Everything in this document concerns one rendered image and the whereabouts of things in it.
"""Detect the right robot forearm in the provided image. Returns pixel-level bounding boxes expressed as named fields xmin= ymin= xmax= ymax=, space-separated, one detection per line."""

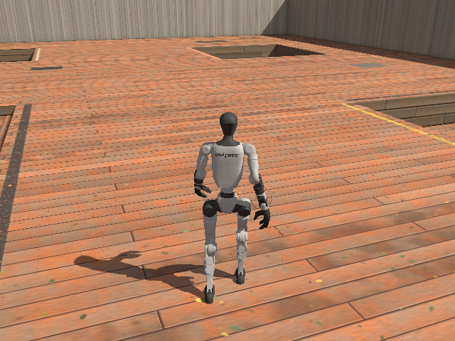
xmin=253 ymin=174 xmax=269 ymax=210

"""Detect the left robot forearm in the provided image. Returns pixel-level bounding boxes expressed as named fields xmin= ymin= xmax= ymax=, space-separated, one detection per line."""
xmin=194 ymin=169 xmax=203 ymax=190

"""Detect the robot left foot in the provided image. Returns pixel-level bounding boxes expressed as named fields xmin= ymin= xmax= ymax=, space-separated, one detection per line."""
xmin=204 ymin=285 xmax=215 ymax=303

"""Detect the left robot upper arm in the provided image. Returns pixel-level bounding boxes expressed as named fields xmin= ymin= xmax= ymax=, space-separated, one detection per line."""
xmin=195 ymin=142 xmax=214 ymax=180

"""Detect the robot left hand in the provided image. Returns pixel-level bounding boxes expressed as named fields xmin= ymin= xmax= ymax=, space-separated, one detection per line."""
xmin=194 ymin=185 xmax=211 ymax=198

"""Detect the right robot upper arm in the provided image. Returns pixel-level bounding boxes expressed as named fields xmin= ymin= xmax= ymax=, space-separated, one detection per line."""
xmin=243 ymin=144 xmax=260 ymax=185

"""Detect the robot right hand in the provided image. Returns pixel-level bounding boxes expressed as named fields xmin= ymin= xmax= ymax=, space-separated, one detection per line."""
xmin=254 ymin=208 xmax=270 ymax=229

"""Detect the left robot thigh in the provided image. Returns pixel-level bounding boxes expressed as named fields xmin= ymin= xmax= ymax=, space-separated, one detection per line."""
xmin=203 ymin=199 xmax=218 ymax=255

